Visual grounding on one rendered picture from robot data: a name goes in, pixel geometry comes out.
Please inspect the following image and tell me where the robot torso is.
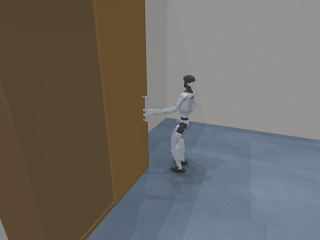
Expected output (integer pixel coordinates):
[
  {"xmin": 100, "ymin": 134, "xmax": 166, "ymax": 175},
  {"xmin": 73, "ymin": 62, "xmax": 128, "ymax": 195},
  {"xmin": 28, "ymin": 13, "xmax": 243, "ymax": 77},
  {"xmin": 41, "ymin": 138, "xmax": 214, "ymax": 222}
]
[{"xmin": 179, "ymin": 91, "xmax": 194, "ymax": 129}]

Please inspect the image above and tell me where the handle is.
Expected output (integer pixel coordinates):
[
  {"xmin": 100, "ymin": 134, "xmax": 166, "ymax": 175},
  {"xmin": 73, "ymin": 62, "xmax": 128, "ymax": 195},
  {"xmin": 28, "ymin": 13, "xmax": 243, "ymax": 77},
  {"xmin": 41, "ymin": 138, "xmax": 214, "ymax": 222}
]
[{"xmin": 142, "ymin": 96, "xmax": 149, "ymax": 122}]

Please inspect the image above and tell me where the wardrobe door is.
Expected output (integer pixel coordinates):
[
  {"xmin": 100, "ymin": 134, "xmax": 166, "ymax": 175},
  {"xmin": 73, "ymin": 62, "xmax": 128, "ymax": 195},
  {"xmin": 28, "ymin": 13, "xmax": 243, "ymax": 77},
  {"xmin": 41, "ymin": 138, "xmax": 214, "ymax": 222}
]
[
  {"xmin": 0, "ymin": 0, "xmax": 114, "ymax": 240},
  {"xmin": 92, "ymin": 0, "xmax": 148, "ymax": 203}
]

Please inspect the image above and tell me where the right robot upper arm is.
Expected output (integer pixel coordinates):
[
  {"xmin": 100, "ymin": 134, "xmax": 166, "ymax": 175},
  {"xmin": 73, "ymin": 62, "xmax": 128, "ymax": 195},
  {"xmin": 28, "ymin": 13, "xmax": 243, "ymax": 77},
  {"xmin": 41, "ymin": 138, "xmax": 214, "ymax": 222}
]
[{"xmin": 192, "ymin": 90, "xmax": 197, "ymax": 109}]

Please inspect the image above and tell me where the left robot upper arm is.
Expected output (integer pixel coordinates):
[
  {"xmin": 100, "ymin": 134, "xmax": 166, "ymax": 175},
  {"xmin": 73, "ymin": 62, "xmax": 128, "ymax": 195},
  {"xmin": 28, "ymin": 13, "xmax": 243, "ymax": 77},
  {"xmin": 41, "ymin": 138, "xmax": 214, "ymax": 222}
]
[{"xmin": 174, "ymin": 92, "xmax": 188, "ymax": 112}]

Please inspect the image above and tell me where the robot head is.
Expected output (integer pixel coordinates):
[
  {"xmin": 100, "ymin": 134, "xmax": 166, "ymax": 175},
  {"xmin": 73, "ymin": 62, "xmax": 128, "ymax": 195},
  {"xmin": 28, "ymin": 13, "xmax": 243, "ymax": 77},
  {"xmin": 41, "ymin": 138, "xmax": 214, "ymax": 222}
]
[{"xmin": 183, "ymin": 75, "xmax": 195, "ymax": 94}]

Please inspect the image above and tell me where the robot left forearm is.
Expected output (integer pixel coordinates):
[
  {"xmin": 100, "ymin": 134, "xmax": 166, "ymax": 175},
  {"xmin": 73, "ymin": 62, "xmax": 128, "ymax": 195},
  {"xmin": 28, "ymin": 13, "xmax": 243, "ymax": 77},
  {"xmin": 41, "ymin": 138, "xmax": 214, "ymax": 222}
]
[{"xmin": 154, "ymin": 106, "xmax": 176, "ymax": 115}]

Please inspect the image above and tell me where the robot left hand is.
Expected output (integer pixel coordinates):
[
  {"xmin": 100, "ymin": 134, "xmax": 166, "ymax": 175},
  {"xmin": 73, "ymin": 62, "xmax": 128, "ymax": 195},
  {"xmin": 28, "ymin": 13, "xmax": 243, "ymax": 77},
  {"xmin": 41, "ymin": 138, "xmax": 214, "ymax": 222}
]
[{"xmin": 143, "ymin": 108, "xmax": 155, "ymax": 116}]

